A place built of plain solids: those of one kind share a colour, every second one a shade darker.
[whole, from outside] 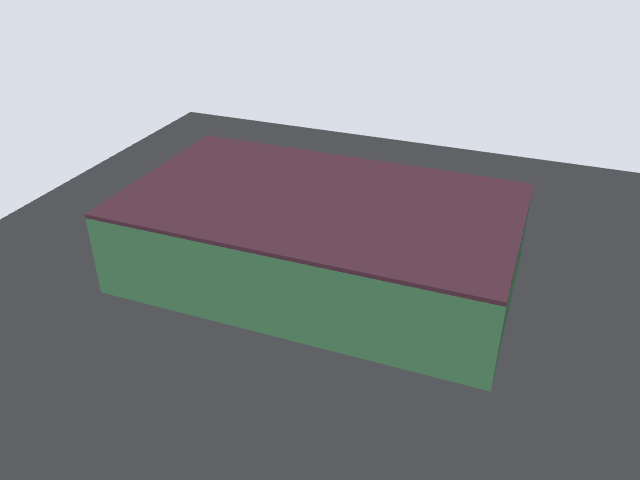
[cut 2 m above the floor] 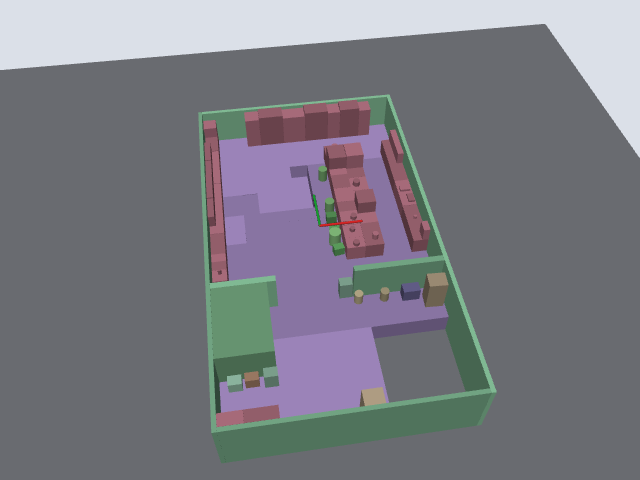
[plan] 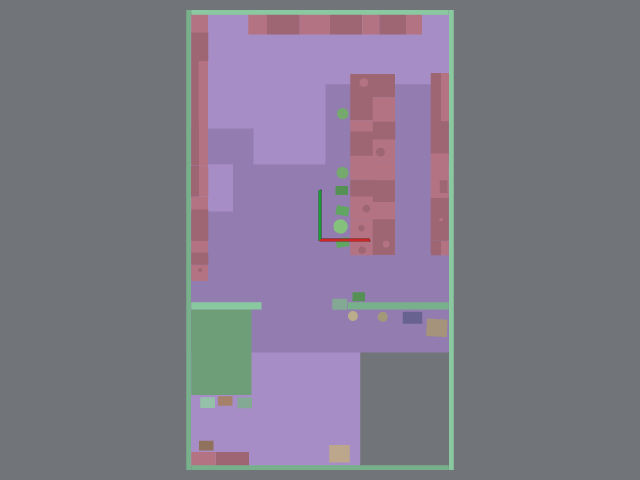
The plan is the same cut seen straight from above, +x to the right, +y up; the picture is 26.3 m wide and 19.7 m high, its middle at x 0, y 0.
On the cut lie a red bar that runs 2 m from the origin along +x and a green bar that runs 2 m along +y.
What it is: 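The back of house of a large kitchen; an old cooking hall and a later wing, as decades of use have left them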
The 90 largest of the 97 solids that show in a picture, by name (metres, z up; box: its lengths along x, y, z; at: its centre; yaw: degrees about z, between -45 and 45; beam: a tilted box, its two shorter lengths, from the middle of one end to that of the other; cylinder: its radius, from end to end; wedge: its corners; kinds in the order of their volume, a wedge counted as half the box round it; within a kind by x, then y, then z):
{
 "floor_1": {"box": [1.73, 1.19, 1.1], "at": [-4.43, 1.76, 0.5]},
 "floor_2": {"box": [1.73, 0.77, 1.1], "at": [-4.43, 2.72, 0.5]},
 "floor_3": {"box": [1.73, 1.43, 1.1], "at": [-4.43, 3.87, 0.5]},
 "floor_4": {"box": [0.86, 3.42, 1.07], "at": [-3.15, 2.88, 0.48]},
 "floor_5": {"box": [4.54, 1.82, 1.1], "at": [-3.03, 5.49, 0.5]},
 "floor_6": {"box": [6.96, 4.64, 1.1], "at": [-1.82, -6.93, 0.5]},
 "floor_7": {"box": [1.97, 0.09, 1.1], "at": [-1.75, 3.13, 0.5]},
 "floor_8": {"box": [1.97, 1.43, 1.1], "at": [-1.75, 3.87, 0.5]},
 "floor_9": {"box": [1.01, 3.31, 0.22], "at": [-0.27, 4.74, 0.06]},
 "floor_10": {"box": [10.6, 5.8, 1.1], "at": [0.0, -1.72, 0.5]},
 "floor_11": {"box": [10.6, 2.87, 1.1], "at": [0.0, 7.82, 0.5]},
 "floor_12": {"box": [5.81, 0.76, 1.1], "at": [0.18, 2.71, 0.5]},
 "floor_13": {"box": [8.03, 1.18, 1.1], "at": [1.28, 1.75, 0.5]},
 "floor_14": {"box": [2.86, 0.09, 1.1], "at": [1.65, 3.13, 0.5]},
 "floor_15": {"box": [5.08, 1.42, 1.1], "at": [2.76, 3.88, 0.5]},
 "floor_16": {"box": [5.08, 1.83, 1.1], "at": [2.76, 5.48, 0.5]},
 "floor_17": {"box": [1.48, 0.85, 1.1], "at": [3.81, 2.76, 0.5]},
 "wall_1": {"box": [0.2, 18.89, 4.19], "at": [-5.39, 0.0, 2.04]},
 "wall_2": {"box": [2.89, 0.3, 3.09], "at": [-3.84, -2.71, 2.59]},
 "wall_3": {"box": [10.58, 0.2, 4.19], "at": [0.0, -9.34, 2.04]},
 "wall_4": {"box": [10.58, 0.2, 4.19], "at": [0.0, 9.34, 2.04]},
 "wall_5": {"box": [4.16, 0.3, 3.09], "at": [3.21, -2.71, 2.59]},
 "wall_6": {"box": [0.2, 18.89, 4.19], "at": [5.39, 0.0, 2.04]},
 "unit_1": {"box": [0.32, 1.27, 0.69], "at": [-5.13, 2.41, 2.28]},
 "unit_2": {"box": [0.32, 1.73, 0.77], "at": [-5.13, 3.91, 2.3]},
 "unit_3": {"box": [0.32, 1.16, 0.62], "at": [-5.13, 5.35, 2.25]},
 "unit_4": {"box": [0.32, 1.41, 0.67], "at": [-5.13, 6.64, 2.26]},
 "unit_5": {"box": [0.7, 0.67, 0.9], "at": [-4.94, -1.35, 1.5]},
 "unit_6": {"box": [0.7, 0.5, 0.9], "at": [-4.94, -0.77, 1.5]},
 "unit_7": {"box": [0.7, 0.47, 0.89], "at": [-4.94, -0.28, 1.5]},
 "unit_8": {"box": [0.7, 1.29, 0.89], "at": [-4.94, 0.6, 1.49]},
 "unit_9": {"box": [0.7, 0.52, 0.9], "at": [-4.94, 1.51, 1.5]},
 "unit_10": {"box": [0.7, 1.27, 0.89], "at": [-4.94, 2.41, 1.49]},
 "unit_11": {"box": [0.7, 1.73, 0.86], "at": [-4.94, 3.91, 1.48]},
 "unit_12": {"box": [0.7, 1.16, 0.89], "at": [-4.94, 5.35, 1.49]},
 "unit_13": {"box": [0.7, 1.41, 0.87], "at": [-4.94, 6.64, 1.49]},
 "unit_14": {"box": [0.7, 1.17, 0.89], "at": [-4.94, 7.93, 1.5]},
 "unit_15": {"box": [0.7, 0.73, 1.52], "at": [-4.94, 8.88, 1.81]},
 "unit_16": {"box": [1.02, 0.55, 2.04], "at": [-4.78, -8.97, 2.07]},
 "unit_17": {"box": [1.36, 0.55, 2.02], "at": [-3.59, -8.97, 2.06]},
 "unit_18": {"box": [0.77, 0.81, 1.85], "at": [-2.56, 8.84, 1.98]},
 "unit_19": {"box": [1.34, 0.81, 1.98], "at": [-1.5, 8.84, 2.04]},
 "unit_20": {"box": [1.25, 0.81, 1.81], "at": [-0.21, 8.84, 1.95]},
 "unit_21": {"box": [1.32, 0.81, 2.01], "at": [1.07, 8.84, 2.06]},
 "unit_22": {"box": [0.92, 0.64, 0.88], "at": [1.7, -0.3, 1.49]},
 "unit_23": {"box": [0.92, 0.84, 0.88], "at": [1.7, 0.44, 1.49]},
 "unit_24": {"box": [0.92, 0.93, 0.9], "at": [1.7, 1.32, 1.5]},
 "unit_25": {"box": [0.92, 0.68, 0.89], "at": [1.7, 2.13, 1.5]},
 "unit_26": {"box": [0.92, 0.99, 0.9], "at": [1.7, 2.96, 1.5]},
 "unit_27": {"box": [0.92, 1.0, 0.9], "at": [1.7, 3.96, 1.5]},
 "unit_28": {"box": [0.92, 0.46, 0.89], "at": [1.7, 4.69, 1.5]},
 "unit_29": {"box": [0.92, 1.02, 1.68], "at": [1.7, 5.43, 1.89]},
 "unit_30": {"box": [0.92, 0.87, 0.9], "at": [1.7, 6.38, 1.5]},
 "unit_31": {"box": [0.7, 0.81, 1.87], "at": [2.08, 8.84, 1.99]},
 "unit_32": {"box": [0.92, 1.48, 0.9], "at": [2.62, 0.12, 1.5]},
 "unit_33": {"box": [0.92, 0.7, 0.88], "at": [2.62, 1.21, 1.49]},
 "unit_34": {"box": [0.92, 0.9, 1.62], "at": [2.62, 2.0, 1.86]},
 "unit_35": {"box": [0.92, 0.71, 0.86], "at": [2.62, 2.81, 1.48]},
 "unit_36": {"box": [0.92, 0.96, 0.88], "at": [2.62, 3.65, 1.49]},
 "unit_37": {"box": [0.92, 0.73, 0.88], "at": [2.62, 4.49, 1.49]},
 "unit_38": {"box": [0.92, 1.01, 1.78], "at": [2.62, 5.36, 1.94]},
 "unit_39": {"box": [0.92, 0.95, 0.88], "at": [2.62, 6.34, 1.49]},
 "unit_40": {"box": [1.1, 0.81, 2.06], "at": [2.98, 8.84, 2.08]},
 "unit_41": {"box": [0.66, 0.81, 1.84], "at": [3.86, 8.84, 1.97]},
 "unit_42": {"box": [0.75, 0.59, 0.87], "at": [4.92, -0.33, 1.48]},
 "unit_43": {"box": [0.75, 1.76, 0.87], "at": [4.92, 0.84, 1.48]},
 "unit_44": {"box": [0.75, 1.83, 0.88], "at": [4.92, 2.64, 1.49]},
 "unit_45": {"box": [0.75, 1.32, 0.87], "at": [4.92, 4.21, 1.49]},
 "unit_46": {"box": [0.75, 1.98, 0.87], "at": [4.92, 5.86, 1.49]},
 "unit_47": {"box": [0.32, 0.59, 0.71], "at": [5.13, -0.33, 2.27]},
 "unit_48": {"box": [0.32, 1.98, 0.69], "at": [5.13, 5.86, 2.27]},
 "roof_1": {"box": [10.98, 18.89, 0.2], "at": [0.0, 0.0, 4.24]},
 "cold_1": {"box": [2.48, 3.51, 2.21], "at": [-4.05, -4.61, 2.15]},
 "cage_1": {"box": [0.85, 0.72, 1.68], "at": [0.8, -8.77, 1.89]},
 "cage_2": {"box": [0.85, 0.72, 1.64], "at": [4.8, -3.61, 1.87], "yaw": -3.1},
 "carton_1": {"box": [0.6, 0.45, 0.62], "at": [-4.61, -6.68, 1.36]},
 "carton_2": {"box": [0.6, 0.45, 0.91], "at": [-3.08, -6.68, 1.51]},
 "carton_3": {"box": [0.6, 0.45, 1.0], "at": [0.8, -2.64, 1.55]},
 "bin_1": {"cylinder": 0.29, "from": [0.84, 0.56, 1.05], "to": [0.84, 0.56, 1.89]},
 "bin_2": {"cylinder": 0.24, "from": [0.92, 2.76, 1.05], "to": [0.92, 2.76, 1.79]},
 "bin_3": {"cylinder": 0.24, "from": [0.93, 5.18, 1.05], "to": [0.93, 5.18, 1.8]},
 "bucket_1": {"box": [0.52, 0.38, 0.49], "at": [0.9, 2.03, 1.3]},
 "bucket_2": {"box": [0.52, 0.38, 0.49], "at": [0.92, -0.1, 1.29], "yaw": 9.0},
 "bucket_3": {"box": [0.52, 0.38, 0.46], "at": [0.92, 1.2, 1.28], "yaw": -10.2},
 "bucket_4": {"box": [0.52, 0.38, 0.49], "at": [1.59, -2.33, 1.3]},
 "crate_1": {"box": [0.6, 0.4, 0.93], "at": [-4.67, -8.44, 1.51]},
 "crate_2": {"box": [0.6, 0.4, 0.62], "at": [-3.89, -6.61, 1.36]},
 "sack_1": {"box": [0.8, 0.5, 0.69], "at": [3.8, -3.19, 1.39]},
 "keg_1": {"cylinder": 0.2, "from": [1.35, -3.12, 1.05], "to": [1.35, -3.12, 1.65]},
 "keg_2": {"cylinder": 0.2, "from": [2.57, -3.15, 1.05], "to": [2.57, -3.15, 1.65]}
}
